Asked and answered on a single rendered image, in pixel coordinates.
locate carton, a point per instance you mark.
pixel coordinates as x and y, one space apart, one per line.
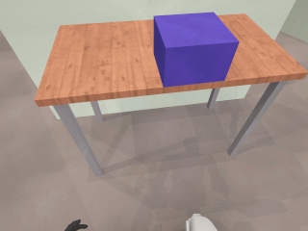
192 48

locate right robot thigh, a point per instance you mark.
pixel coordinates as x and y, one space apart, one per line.
199 223

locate robot left hand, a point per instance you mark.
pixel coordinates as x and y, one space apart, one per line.
75 225

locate table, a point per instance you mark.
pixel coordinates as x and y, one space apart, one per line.
111 60

